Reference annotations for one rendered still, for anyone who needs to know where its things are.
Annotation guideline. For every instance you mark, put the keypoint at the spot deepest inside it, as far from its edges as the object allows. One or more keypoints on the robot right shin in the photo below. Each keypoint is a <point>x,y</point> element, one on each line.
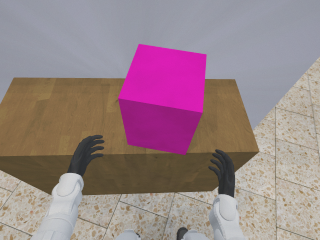
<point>190,231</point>

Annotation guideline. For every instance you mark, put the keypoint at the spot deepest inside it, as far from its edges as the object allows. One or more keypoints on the right robot hand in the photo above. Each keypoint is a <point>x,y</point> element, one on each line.
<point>226,175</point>

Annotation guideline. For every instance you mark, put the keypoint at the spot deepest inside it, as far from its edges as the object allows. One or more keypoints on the left robot forearm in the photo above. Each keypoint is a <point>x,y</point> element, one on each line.
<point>60,219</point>

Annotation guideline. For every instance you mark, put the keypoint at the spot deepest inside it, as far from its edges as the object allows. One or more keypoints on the right robot forearm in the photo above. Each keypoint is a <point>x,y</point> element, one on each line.
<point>224,218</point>

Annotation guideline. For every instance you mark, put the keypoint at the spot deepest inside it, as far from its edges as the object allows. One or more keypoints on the right robot foot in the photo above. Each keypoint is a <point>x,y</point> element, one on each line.
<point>180,233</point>

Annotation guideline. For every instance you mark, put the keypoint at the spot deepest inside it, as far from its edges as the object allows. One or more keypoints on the carton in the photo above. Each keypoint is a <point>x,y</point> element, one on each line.
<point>161,100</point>

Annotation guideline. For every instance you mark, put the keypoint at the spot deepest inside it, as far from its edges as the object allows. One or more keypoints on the pedestal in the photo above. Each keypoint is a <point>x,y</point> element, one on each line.
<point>43,120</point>

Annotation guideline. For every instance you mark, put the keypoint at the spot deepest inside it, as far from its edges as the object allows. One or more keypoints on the left robot hand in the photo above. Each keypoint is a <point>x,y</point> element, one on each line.
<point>82,155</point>

